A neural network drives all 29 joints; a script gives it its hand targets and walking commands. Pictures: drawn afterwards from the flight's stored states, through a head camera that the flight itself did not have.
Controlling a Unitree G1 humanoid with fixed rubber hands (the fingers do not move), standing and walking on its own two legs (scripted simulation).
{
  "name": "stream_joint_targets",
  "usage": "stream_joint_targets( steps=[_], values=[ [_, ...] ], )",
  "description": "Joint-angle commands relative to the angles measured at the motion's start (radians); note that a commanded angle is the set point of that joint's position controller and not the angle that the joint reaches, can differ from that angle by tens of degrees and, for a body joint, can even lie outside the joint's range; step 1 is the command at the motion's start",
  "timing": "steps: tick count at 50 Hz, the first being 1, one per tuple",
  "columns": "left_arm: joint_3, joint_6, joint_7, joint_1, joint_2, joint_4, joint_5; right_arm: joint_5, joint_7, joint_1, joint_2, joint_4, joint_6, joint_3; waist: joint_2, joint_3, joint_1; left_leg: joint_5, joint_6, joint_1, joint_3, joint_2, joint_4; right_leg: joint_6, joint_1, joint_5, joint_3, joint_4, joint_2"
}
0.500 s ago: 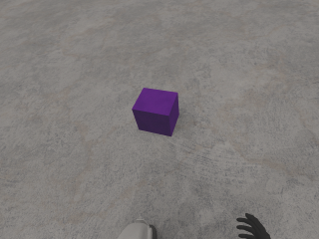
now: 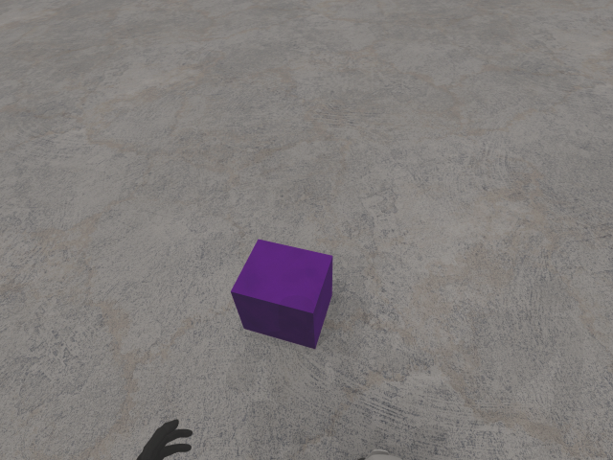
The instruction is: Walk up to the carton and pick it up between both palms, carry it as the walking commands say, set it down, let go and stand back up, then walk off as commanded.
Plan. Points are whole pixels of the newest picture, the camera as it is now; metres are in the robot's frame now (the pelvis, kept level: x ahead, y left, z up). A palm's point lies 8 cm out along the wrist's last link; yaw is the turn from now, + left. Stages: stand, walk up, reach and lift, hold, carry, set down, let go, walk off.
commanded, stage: walk up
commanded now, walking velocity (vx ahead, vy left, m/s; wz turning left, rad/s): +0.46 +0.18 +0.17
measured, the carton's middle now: (286, 293) +0.77 +0.06 -0.64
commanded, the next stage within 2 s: none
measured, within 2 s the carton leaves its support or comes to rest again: neither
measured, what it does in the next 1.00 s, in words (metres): walks ahead: right foot, then left foot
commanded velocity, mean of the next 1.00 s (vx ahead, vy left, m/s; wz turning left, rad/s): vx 0.17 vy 0.09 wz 0.02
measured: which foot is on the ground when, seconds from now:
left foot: down 0.00-0.04, up 0.06-0.56, down 0.58-1.00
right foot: up 0.00-0.02, down 0.04-0.58, up 0.60-0.98, down 1.00-1.00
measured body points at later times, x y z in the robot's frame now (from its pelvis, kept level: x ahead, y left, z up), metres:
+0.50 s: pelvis +0.17 +0.03 +0.02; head +0.21 +0.01 +0.46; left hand +0.07 +0.25 -0.12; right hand +0.27 -0.20 -0.14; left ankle +0.24 +0.18 -0.69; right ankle +0.14 -0.12 -0.73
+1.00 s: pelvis +0.23 +0.08 +0.00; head +0.24 +0.08 +0.45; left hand +0.28 +0.32 -0.15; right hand +0.24 -0.14 -0.15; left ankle +0.25 +0.19 -0.73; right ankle +0.24 -0.02 -0.73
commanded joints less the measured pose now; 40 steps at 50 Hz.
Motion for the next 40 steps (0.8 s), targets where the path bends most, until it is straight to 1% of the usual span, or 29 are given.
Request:
stream_joint_targets(
  steps=[1,2,3,4,6,8,9,10,11,12,15,16,18,19,22,24,26,27,28,29,30,31,32,33,34,35,37,38,40],
  values=[
    [0.075,-0.034,0.06,0.401,0.203,0.075,0.002,0.014,-0.006,-0.041,-0.155,-0.034,-0.004,-0.04,-0.018,-0.168,0.226,0.479,0.038,-0.328,0.022,0.131,0.449,-0.041,0.646,0.047,0.048,-0.136,-0.039],
    [0.102,-0.043,0.067,0.513,0.328,0.083,0.01,0.036,-0.005,0.038,-0.088,-0.057,-0.011,-0.026,-0.325,-0.333,0.235,-0.119,-0.01,-0.521,0.018,0.033,0.754,-0.12,0.847,0.092,0.509,-0.235,-0.384],
    [0.108,-0.038,0.073,0.464,0.4,0.085,0.002,0.026,-0.008,0.055,-0.09,-0.082,-0.006,-0.039,-0.369,-0.308,0.185,-0.28,-0.019,-0.639,-0.045,0.035,0.918,-0.185,0.821,0.262,0.734,-0.327,-0.458],
    [0.086,-0.034,0.069,0.376,0.305,0.097,-0.007,0.014,-0.006,-0.023,-0.119,-0.076,0.014,-0.046,-0.184,-0.163,0.169,-0.15,-0.036,-0.638,-0.035,0.104,0.961,-0.203,0.641,0.347,0.515,-0.31,-0.404],
    [0.044,-0.043,0.06,0.28,0.157,0.088,-0.001,-0.009,0.005,-0.074,-0.064,-0.08,0.029,-0.029,-0.061,0.003,0.097,-0.015,-0.038,-0.578,-0.049,0.134,0.906,-0.138,0.344,0.444,0.311,-0.328,-0.304],
    [0.026,-0.042,0.053,0.231,0.117,0.082,-0.004,-0.006,0.014,0.015,-0.007,-0.047,0.055,-0.018,-0.125,0.009,0.06,0.049,-0.058,-0.493,-0.001,0.138,0.85,-0.105,0.245,0.383,0.175,-0.351,-0.217],
    [0.026,-0.038,0.052,0.226,0.125,0.096,-0.006,-0.002,0.015,0.027,0.001,-0.041,0.06,-0.012,-0.18,0.017,0.045,0.078,-0.04,-0.476,0.004,0.131,0.805,-0.074,0.24,0.339,0.146,-0.352,-0.18],
    [0.028,-0.041,0.051,0.246,0.127,0.084,-0.007,0.003,0.018,0.02,0.016,-0.041,0.067,-0.003,-0.197,0.013,0.061,0.114,-0.048,-0.484,0.046,0.107,0.774,-0.057,0.237,0.338,0.092,-0.362,-0.161],
    [0.028,-0.043,0.051,0.295,0.129,0.105,-0.008,0.005,0.022,0.008,0.005,-0.037,0.072,-0.004,-0.217,0.023,0.073,0.165,-0.055,-0.514,0.058,0.097,0.765,-0.053,0.265,0.402,0.089,-0.367,-0.159],
    [0.031,-0.042,0.056,0.306,0.124,0.097,-0.004,0.001,0.024,-0.033,-0.018,-0.055,0.083,-0.014,-0.19,0.007,0.072,0.179,-0.042,-0.507,0.044,0.107,0.732,-0.057,0.269,0.354,0.091,-0.363,-0.139],
    [0.048,-0.043,0.054,0.356,0.149,0.111,0.002,-0.005,0.034,-0.139,-0.034,-0.088,0.091,-0.013,-0.19,0.024,0.093,0.263,-0.062,-0.559,0.067,0.134,0.664,-0.084,0.272,0.246,0.081,-0.405,-0.184],
    [0.052,-0.037,0.055,0.368,0.147,0.11,0.004,-0.007,0.041,-0.171,-0.032,-0.097,0.093,-0.016,-0.185,0.021,0.095,0.256,-0.051,-0.592,0.052,0.13,0.644,-0.075,0.299,0.135,0.104,-0.423,-0.178],
    [0.059,-0.042,0.056,0.403,0.152,0.122,0.005,-0.004,0.047,-0.254,-0.023,-0.127,0.089,-0.009,-0.205,0.045,0.118,0.264,-0.061,-0.631,0.069,0.139,0.611,-0.081,0.304,0.168,0.104,-0.433,-0.218],
    [0.064,-0.036,0.059,0.412,0.164,0.115,0.01,-0.005,0.05,-0.271,-0.018,-0.132,0.086,-0.016,-0.165,0.008,0.117,0.233,-0.059,-0.582,0.059,0.145,0.561,-0.093,0.326,0.111,0.106,-0.421,-0.209],
    [0.058,-0.037,0.058,0.452,0.131,0.158,0.008,-0.012,0.032,-0.293,-0.014,-0.141,0.064,-0.012,-0.172,0.023,0.137,0.221,-0.064,-0.581,0.067,0.145,0.403,-0.094,0.393,0.241,0.061,-0.365,-0.206],
    [0.063,-0.025,0.054,0.476,0.143,0.167,0.017,-0.007,0.033,-0.324,0.002,-0.155,0.061,-0.006,-0.215,0.05,0.154,0.142,-0.07,-0.531,0.102,0.147,0.293,-0.113,0.364,0.152,0.093,-0.377,-0.23],
    [0.068,-0.016,0.057,0.432,0.151,0.153,0.006,0.001,0.029,-0.24,-0.028,-0.132,0.047,-0.022,-0.2,0.002,0.114,0.157,-0.05,-0.343,0.08,0.153,0.149,-0.08,0.328,0.091,0.091,-0.274,-0.229],
    [0.055,-0.016,0.052,0.451,0.105,0.168,0.001,-0.003,0.015,-0.152,-0.069,-0.086,0.03,-0.037,-0.095,-0.062,0.09,0.173,-0.049,-0.19,0.119,0.128,0.077,-0.055,0.296,0.001,0.034,-0.148,-0.159],
    [0.042,-0.018,0.053,0.498,0.064,0.16,-0.002,-0.004,0.009,-0.055,-0.127,-0.064,0.019,-0.06,0.047,-0.145,0.046,0.175,-0.01,0.003,0.005,0.246,0.0,-0.019,0.184,-0.171,-0.021,0.049,-0.086],
    [0.017,-0.018,0.042,0.507,0.009,0.139,0.007,0.003,-0.013,0.051,-0.221,-0.046,0.005,-0.081,0.258,-0.229,0.022,0.324,0.047,0.129,-0.287,0.511,0.013,0.014,0.02,-0.458,-0.016,0.3,-0.01],
    [0.028,-0.001,0.044,0.464,0.042,0.161,0.005,-0.001,-0.018,0.011,-0.206,-0.063,0.002,-0.063,0.138,-0.169,0.021,0.443,0.073,0.039,-0.32,0.547,-0.027,0.009,0.001,-0.382,0.047,0.391,0.008],
    [0.024,0.007,0.037,0.463,0.024,0.167,0.004,0.001,-0.017,-0.036,-0.196,-0.062,-0.004,-0.05,0.165,-0.101,0.065,0.467,0.069,-0.07,-0.246,0.529,-0.048,0.011,0.014,-0.305,0.061,0.405,-0.026],
    [0.023,0.008,0.031,0.379,0.04,0.154,0.015,-0.005,-0.01,-0.09,-0.149,-0.061,-0.004,-0.034,0.105,-0.032,0.066,0.404,0.073,-0.1,-0.192,0.454,-0.072,0.009,-0.041,-0.276,0.048,0.422,-0.016],
    [0.027,0.009,0.032,0.384,0.041,0.188,0.005,-0.009,-0.016,-0.108,-0.111,-0.063,-0.01,-0.026,0.174,-0.004,0.083,0.508,0.062,-0.142,-0.15,0.424,-0.058,0.008,-0.016,-0.255,0.059,0.401,-0.032],
    [0.022,0.024,0.04,0.386,0.011,0.215,0.003,0.003,-0.024,-0.147,-0.039,-0.064,-0.012,-0.006,0.141,0.026,0.107,0.846,0.045,-0.243,-0.05,0.366,-0.008,0.001,0.102,-0.227,0.109,0.331,-0.044],
    [0.019,0.039,0.051,0.384,0.004,0.218,-0.017,0.011,-0.033,-0.176,-0.042,-0.074,-0.015,-0.003,0.178,0.03,0.118,1.306,0.047,-0.223,-0.009,0.363,0.07,0.008,0.126,-0.269,0.081,0.312,0.002],
    [0.008,0.053,0.046,0.407,-0.01,0.23,-0.018,0.005,-0.04,-0.157,-0.056,-0.066,-0.012,0.0,0.127,-0.046,0.113,1.236,0.071,-0.179,0.069,0.324,0.071,0.0,0.173,-0.206,0.057,0.275,0.034],
    [0.002,0.068,0.046,0.38,-0.019,0.235,-0.015,0.007,-0.042,-0.167,-0.084,-0.084,-0.006,-0.007,0.102,-0.086,0.111,1.101,0.088,-0.189,0.081,0.322,0.057,0.003,0.201,-0.182,0.032,0.267,0.041],
    [0.011,0.081,0.056,0.337,0.028,0.211,-0.018,0.01,-0.044,-0.156,-0.082,-0.063,0.006,-0.009,0.167,-0.098,0.112,0.853,0.091,-0.177,0.052,0.282,0.037,0.006,0.209,-0.171,0.051,0.172,0.069]
  ],
)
